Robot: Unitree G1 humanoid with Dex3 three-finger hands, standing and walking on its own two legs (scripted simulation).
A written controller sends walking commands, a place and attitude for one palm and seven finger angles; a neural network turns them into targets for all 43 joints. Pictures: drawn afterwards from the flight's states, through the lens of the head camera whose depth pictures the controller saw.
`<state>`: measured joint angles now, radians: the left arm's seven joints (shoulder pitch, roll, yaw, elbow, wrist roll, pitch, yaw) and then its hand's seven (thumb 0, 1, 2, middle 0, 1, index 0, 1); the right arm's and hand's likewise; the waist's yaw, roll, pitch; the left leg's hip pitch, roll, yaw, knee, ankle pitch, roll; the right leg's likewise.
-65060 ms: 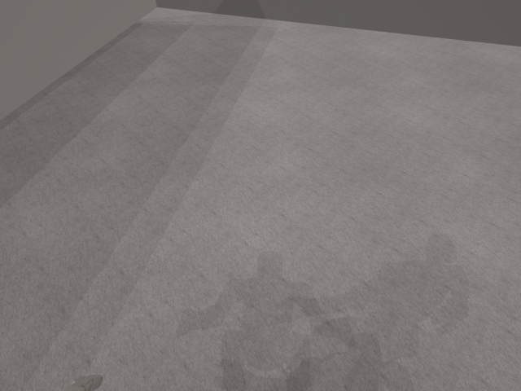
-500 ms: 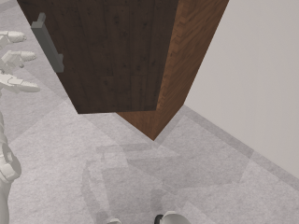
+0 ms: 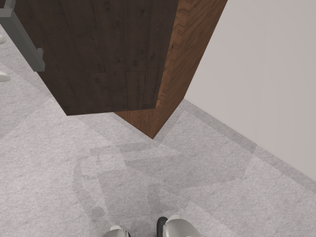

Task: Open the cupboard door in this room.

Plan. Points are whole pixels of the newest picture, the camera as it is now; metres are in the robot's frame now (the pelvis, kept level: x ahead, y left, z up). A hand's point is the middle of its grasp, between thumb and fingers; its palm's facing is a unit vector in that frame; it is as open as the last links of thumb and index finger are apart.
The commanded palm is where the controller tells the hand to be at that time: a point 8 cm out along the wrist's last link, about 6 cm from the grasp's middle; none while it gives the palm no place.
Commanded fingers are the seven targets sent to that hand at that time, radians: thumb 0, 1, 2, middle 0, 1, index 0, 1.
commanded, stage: move the hooked fingers beside the handle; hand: left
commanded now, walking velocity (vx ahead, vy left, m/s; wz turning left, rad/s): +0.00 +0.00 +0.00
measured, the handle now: (26, 37) +0.55 +0.25 +0.12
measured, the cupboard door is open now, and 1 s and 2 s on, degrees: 43 43 44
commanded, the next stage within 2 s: slide the fingers in behind the handle in 0.58 s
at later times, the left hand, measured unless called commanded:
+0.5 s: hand out of the picture +0.49 +0.31 +0.12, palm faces +0.06 -1.00 +0.01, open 14.0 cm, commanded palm +0.47 +0.35 +0.11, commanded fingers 0.00 -0.50 0.30 -0.30 -1.20 -0.30 -1.20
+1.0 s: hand out of the picture +0.50 +0.29 +0.12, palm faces +0.04 -1.00 +0.01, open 14.0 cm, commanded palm +0.48 +0.33 +0.11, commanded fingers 0.00 -0.50 0.30 -0.30 -1.20 -0.30 -1.20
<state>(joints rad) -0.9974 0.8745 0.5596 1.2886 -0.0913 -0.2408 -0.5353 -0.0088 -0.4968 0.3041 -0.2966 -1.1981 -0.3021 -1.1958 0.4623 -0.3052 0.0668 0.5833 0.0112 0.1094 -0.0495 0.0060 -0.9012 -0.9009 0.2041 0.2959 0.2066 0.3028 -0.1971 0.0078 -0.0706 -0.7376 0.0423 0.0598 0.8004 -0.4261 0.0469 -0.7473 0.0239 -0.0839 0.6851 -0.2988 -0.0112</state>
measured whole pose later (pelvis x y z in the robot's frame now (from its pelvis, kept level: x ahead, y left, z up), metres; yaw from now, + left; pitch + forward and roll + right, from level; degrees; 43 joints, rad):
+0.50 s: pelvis +0.00 +0.00 +0.00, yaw +1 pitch +19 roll -4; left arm -0.94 0.81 0.54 1.25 -0.11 -0.25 -0.52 -0.01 -0.50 0.30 -0.30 -1.20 -0.30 -1.20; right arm 0.42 -0.29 0.07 0.57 0.02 0.12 -0.04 0.01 -0.90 -0.90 0.20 0.30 0.21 0.30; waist -0.17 0.01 -0.08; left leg -0.72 0.04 0.05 0.81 -0.44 0.05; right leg -0.72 0.02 -0.09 0.70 -0.32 -0.01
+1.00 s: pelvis -0.01 +0.00 +0.00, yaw +0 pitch +20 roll -4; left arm -0.99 0.81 0.52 1.26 -0.11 -0.25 -0.50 -0.01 -0.50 0.30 -0.30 -1.20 -0.30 -1.20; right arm 0.46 -0.30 0.07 0.59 0.01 0.11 -0.04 0.01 -0.90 -0.90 0.20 0.30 0.21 0.30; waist -0.20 0.01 -0.07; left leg -0.76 0.04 0.05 0.84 -0.44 0.05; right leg -0.76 0.03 -0.09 0.71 -0.30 -0.01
